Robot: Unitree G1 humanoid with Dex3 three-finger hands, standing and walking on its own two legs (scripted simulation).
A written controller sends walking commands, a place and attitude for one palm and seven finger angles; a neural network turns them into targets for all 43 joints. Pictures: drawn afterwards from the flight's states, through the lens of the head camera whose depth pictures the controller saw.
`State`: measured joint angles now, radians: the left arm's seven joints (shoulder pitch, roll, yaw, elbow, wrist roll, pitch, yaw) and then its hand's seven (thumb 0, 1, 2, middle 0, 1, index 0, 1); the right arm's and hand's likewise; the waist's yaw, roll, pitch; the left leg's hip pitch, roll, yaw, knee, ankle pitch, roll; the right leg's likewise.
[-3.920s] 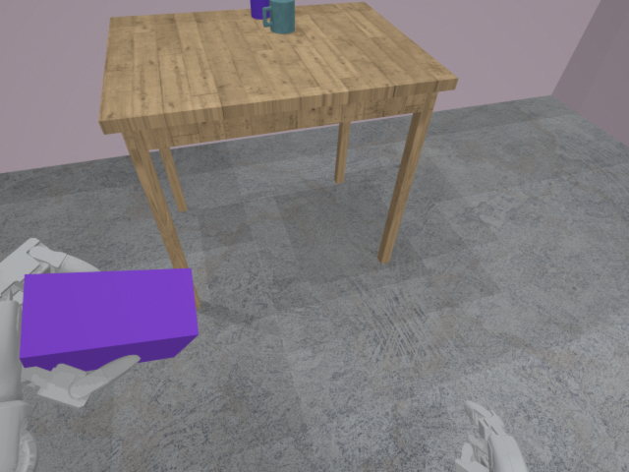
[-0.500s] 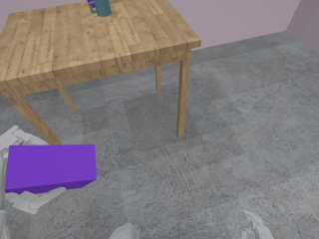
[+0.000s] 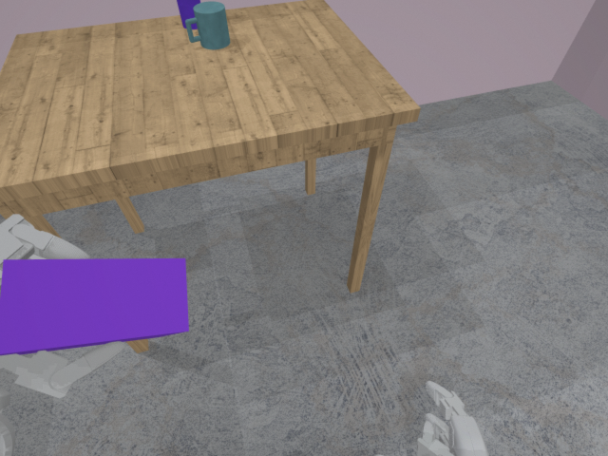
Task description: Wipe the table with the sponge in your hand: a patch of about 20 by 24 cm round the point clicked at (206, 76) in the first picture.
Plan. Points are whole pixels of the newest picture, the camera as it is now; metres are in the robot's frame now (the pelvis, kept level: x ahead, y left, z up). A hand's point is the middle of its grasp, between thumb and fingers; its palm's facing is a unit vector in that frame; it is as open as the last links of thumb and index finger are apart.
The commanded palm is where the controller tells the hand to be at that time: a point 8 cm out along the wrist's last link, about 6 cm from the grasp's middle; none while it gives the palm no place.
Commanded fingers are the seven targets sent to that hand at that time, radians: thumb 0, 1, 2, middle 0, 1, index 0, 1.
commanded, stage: take the last steps up to it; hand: left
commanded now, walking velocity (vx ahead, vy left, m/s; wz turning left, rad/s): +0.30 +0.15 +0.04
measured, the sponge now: (124, 304) +0.23 +0.19 +0.16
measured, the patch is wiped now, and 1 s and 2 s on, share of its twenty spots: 0.00 0.00 0.00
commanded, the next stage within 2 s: come to a stop and stand still in 0.86 s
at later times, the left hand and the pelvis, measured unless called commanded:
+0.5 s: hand (63, 197) +0.34 +0.29 +0.18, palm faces +0.39 -0.79 -0.47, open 10.5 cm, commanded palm +0.28 +0.34 +0.18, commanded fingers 0.00 0.10 1.30 -1.20 -1.60 -1.20 -1.60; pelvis +0.12 +0.06 -0.01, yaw +0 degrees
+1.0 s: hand (104, 158) +0.43 +0.29 +0.16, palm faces +0.38 -0.78 -0.49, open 10.5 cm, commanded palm +0.37 +0.34 +0.18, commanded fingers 0.00 0.10 1.30 -1.20 -1.60 -1.20 -1.60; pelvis +0.21 +0.05 +0.00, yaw +0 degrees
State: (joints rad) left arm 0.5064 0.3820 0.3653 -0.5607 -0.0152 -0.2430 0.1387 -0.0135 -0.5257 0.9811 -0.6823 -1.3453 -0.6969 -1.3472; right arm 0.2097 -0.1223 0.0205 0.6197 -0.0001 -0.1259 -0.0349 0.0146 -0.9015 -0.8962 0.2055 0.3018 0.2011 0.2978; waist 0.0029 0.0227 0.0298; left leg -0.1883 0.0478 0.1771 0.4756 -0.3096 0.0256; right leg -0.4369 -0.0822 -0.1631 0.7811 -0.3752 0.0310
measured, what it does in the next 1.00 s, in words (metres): walks ahead: right foot, then left foot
